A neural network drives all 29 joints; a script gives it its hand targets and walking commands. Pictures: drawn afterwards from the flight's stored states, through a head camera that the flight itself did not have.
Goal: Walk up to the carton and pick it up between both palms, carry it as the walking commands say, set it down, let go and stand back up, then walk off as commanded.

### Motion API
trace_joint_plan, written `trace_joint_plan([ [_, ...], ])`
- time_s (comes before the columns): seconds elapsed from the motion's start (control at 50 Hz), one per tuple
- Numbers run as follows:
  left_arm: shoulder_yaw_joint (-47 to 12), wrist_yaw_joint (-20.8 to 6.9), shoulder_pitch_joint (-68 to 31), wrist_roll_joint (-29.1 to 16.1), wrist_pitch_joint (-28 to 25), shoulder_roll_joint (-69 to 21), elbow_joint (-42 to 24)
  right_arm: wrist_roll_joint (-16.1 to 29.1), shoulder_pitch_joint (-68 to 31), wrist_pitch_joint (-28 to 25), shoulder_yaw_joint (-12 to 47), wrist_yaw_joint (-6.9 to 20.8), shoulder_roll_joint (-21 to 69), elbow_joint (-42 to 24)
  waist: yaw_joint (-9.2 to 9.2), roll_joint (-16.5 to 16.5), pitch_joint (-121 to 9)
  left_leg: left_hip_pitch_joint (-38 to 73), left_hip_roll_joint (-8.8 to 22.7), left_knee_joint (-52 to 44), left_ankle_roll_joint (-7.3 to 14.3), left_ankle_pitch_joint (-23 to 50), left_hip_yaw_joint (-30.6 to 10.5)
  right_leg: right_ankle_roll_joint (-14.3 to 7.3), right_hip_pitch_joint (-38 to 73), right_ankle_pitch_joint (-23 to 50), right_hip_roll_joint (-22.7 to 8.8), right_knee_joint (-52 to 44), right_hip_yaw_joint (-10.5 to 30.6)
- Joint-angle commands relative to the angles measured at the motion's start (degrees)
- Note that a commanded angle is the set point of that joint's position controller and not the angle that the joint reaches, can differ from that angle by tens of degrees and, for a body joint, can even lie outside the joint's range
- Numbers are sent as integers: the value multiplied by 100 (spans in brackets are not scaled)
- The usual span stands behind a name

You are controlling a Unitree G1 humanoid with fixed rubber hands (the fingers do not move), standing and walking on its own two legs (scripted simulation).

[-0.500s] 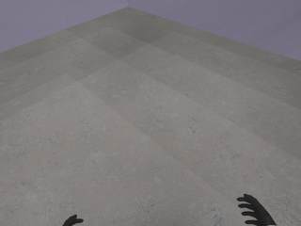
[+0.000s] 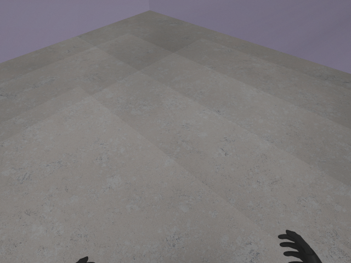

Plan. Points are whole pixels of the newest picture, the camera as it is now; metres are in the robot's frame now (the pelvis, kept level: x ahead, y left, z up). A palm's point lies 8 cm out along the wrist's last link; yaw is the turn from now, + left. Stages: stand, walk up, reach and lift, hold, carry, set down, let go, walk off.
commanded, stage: stand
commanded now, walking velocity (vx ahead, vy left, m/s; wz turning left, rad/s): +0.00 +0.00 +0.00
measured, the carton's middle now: out of the picture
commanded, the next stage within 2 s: walk up in 0.54 s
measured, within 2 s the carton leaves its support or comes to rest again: neither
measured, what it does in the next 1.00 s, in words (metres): lifts its left foot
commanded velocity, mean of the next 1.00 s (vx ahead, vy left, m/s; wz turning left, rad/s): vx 0.00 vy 0.00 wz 0.00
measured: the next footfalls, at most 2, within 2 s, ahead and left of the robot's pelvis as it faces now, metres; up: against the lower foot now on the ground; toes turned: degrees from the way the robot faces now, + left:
left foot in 1.02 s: +0.03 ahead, +0.20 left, +0.00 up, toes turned +8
right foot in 1.24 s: +0.08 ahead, +0.01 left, +0.00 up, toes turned +9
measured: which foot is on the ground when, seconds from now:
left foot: down 0.00-0.80, up 0.82-1.00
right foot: down 0.00-1.00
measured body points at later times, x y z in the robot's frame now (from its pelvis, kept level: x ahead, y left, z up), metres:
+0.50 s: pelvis -0.01 +0.01 +0.00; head -0.01 +0.01 +0.45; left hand +0.10 +0.29 -0.11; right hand +0.13 -0.26 -0.09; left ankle +0.01 +0.12 -0.72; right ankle +0.01 -0.13 -0.72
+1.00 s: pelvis -0.02 +0.05 +0.00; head -0.01 +0.05 +0.45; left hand +0.08 +0.39 -0.09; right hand +0.15 -0.25 -0.08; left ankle -0.01 +0.18 -0.71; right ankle +0.01 -0.12 -0.72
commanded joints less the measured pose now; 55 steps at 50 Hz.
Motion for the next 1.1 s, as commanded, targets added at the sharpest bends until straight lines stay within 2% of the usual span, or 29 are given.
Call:
trace_joint_plan([
  [0.0, 405, 4, -511, 110, -124, 1270, -321, 90, -342, -300, -453, -42, -1278, 108, 7, 167, -283, 266, 599, -1056, 386, 957, -612, -402, 272, 1040, -479, -906, 565],
  [0.1, 404, -10, -491, 103, -140, 1280, -245, 73, -328, -299, -468, -40, -1266, 187, -5, 273, -312, 312, 617, -1061, 368, 998, -623, -408, 261, 971, -489, -914, 574],
  [0.14, 376, -8, -561, 98, -130, 1244, -246, 73, -411, -289, -445, -44, -1246, 148, -8, 142, -310, 328, 605, -1099, 370, 956, -590, -404, 225, 992, -471, -903, 536],
  [0.26, 384, -12, -459, 77, -107, 1265, -159, 64, -382, -282, -445, -42, -1324, 235, 27, 374, -263, 235, 655, -1272, 373, 781, -685, -367, 312, 875, -448, -919, 524],
  [0.36, 373, -10, -488, 101, -104, 1303, -41, 54, -296, -289, -427, -22, -1339, 330, 7, 202, -281, 256, 649, -1328, 353, 647, -702, -360, 276, 720, -437, -984, 509],
  [0.4, 388, -19, -498, 82, -98, 1280, -30, 68, -386, -287, -413, -27, -1294, 336, 12, 377, -253, 207, 684, -1405, 389, 606, -745, -364, 283, 735, -426, -968, 521],
  [0.5, 351, -15, -522, 95, -120, 1254, 34, 71, -360, -284, -420, -43, -1249, 371, -31, 132, -286, 346, 654, -1294, 329, 814, -673, -381, 256, 898, -468, -1074, 570],
  [0.58, 364, -23, -511, 77, -98, 1244, 72, 60, -439, -299, -402, -14, -1287, 425, 4, 388, -277, 272, 713, -1521, 352, 598, -758, -359, 329, 704, -440, -1032, 514],
  [0.64, 347, -29, -549, 88, -105, 1260, 111, 48, -403, -272, -400, -21, -1312, 476, 34, 244, -279, 283, 671, -1524, 337, 581, -717, -353, 383, 703, -457, -1128, 537],
  [0.7, 345, -32, -503, 67, -87, 1292, 143, 61, -356, -276, -385, -30, -1307, 532, 47, 309, -287, 271, 707, -1586, 347, 597, -733, -339, 398, 751, -464, -1086, 555],
  [0.72, 644, -31, -379, 37, -70, 2003, -187, -82, -418, -81, -721, 311, -1883, -152, 137, 596, -639, -1027, 534, -1295, 464, 1862, -1274, -639, 894, 884, -546, -664, 198],
  [0.74, 729, 7, -58, 44, -56, 2039, -133, -102, -612, 21, -739, 425, -1898, -288, 234, 544, -703, -1468, 521, -1126, 390, 1951, -1261, -771, 1178, 422, -709, -810, 449],
  [0.76, 743, 29, 59, 70, -72, 2101, -122, -71, -747, 64, -713, 481, -1781, -347, 321, 236, -640, -1724, 369, -846, 418, 1702, -1015, -869, 1271, -91, -1016, -1278, 693],
  [0.78, 765, 62, -91, 97, -84, 2209, -107, -92, -800, 69, -693, 518, -1594, -363, 280, -324, -681, -1768, 170, -142, 424, 1400, -500, -1049, 1155, -362, -1730, -1831, 1136],
  [0.8, 783, 64, -311, 146, -96, 2404, -172, -93, -696, 91, -708, 549, -1599, -370, 217, -921, -580, -1817, 140, 939, 245, 201, -206, -1474, 769, -349, -2536, -2491, 1722],
  [0.82, 771, 45, -483, 155, -110, 2384, -232, -122, -665, 125, -741, 590, -1723, -311, 184, -895, -549, -1736, 361, 1784, 92, -107, -222, -1770, 360, -436, -2842, -2692, 1913],
  [0.84, 747, 59, -660, 156, -131, 2306, -313, -111, -544, 141, -778, 636, -1773, -263, 34, -609, -544, -1606, 469, 1935, 60, -129, -384, -1772, 205, -335, -2759, -2603, 1688],
  [0.86, 755, 59, -917, 143, -133, 2321, -352, -98, -272, 147, -800, 701, -1811, -222, -199, -693, -697, -1307, 655, 1583, 11, -89, -492, -1553, 219, -137, -2545, -2295, 1160],
  [0.88, 769, 62, -927, 168, -136, 2363, -285, -101, -178, 127, -794, 756, -1729, -147, -248, -776, -740, -1201, 589, 1198, 70, -40, -285, -1426, 243, 136, -2330, -2121, 647],
  [0.9, 766, 48, -832, 170, -142, 2390, -224, -95, -205, 123, -763, 815, -1689, -127, -180, -831, -781, -954, 431, 894, 133, -72, -54, -1380, 181, 301, -2220, -2024, 368],
  [0.92, 775, 36, -797, 179, -159, 2488, -222, -71, -135, 108, -757, 830, -1659, -97, -198, -940, -878, -816, 440, 543, 166, 0, 71, -1308, 290, 370, -2201, -1859, 125],
  [0.94, 777, 9, -886, 146, -155, 2544, -200, -68, -69, 92, -742, 843, -1638, -83, -290, -782, -813, -474, 374, -183, 193, 303, 200, -1169, 59, 366, -2042, -1598, -206],
  [0.96, 741, -26, -1018, 112, -126, 2441, -174, -66, 1, 60, -740, 826, -1658, 42, -401, -750, -720, -100, 222, -807, 289, 587, 166, -865, -289, 242, -1720, -1235, -565],
  [0.98, 668, -60, -1141, 73, -86, 2268, -175, -92, 249, 38, -787, 778, -1807, 192, -515, -347, -661, 311, 41, -1317, 439, 680, -55, -563, -617, 81, -1186, -568, -933],
  [1.0, 604, -69, -991, 26, -41, 1982, -200, -167, 364, 33, -833, 689, -2127, 239, -398, 995, -622, 341, 635, -2207, 652, 1005, -1259, -288, -925, -221, -427, 537, -1368],
  [1.02, 554, -45, -1150, 42, 2, 1948, -359, -96, 237, 50, -937, 649, -2791, 78, -543, 1637, -493, 663, 1335, -2919, 1199, 1217, -2977, -96, -1977, -1049, 150, 1093, -938],
  [1.04, 604, 2, -1241, 44, 0, 2097, -302, -81, 134, 74, -925, 603, -2726, 40, -559, 1204, -475, 749, 1445, -2865, 1492, 1196, -3152, -92, -1973, -1007, 20, 1606, -354],
  [1.06, 607, 3, -1191, 8, -24, 2153, -233, -58, 62, 88, -842, 559, -2480, 38, -461, 850, -458, 823, 1294, -2613, 1430, 1547, -2897, -57, -2006, -796, -52, 1753, -244],
  [1.08, 572, 14, -1037, -35, -54, 2141, -170, -61, -25, 111, -808, 531, -2376, 0, -367, 795, -504, 767, 1070, -2445, 1320, 1752, -2643, -65, -1815, -608, -73, 1529, -143],
])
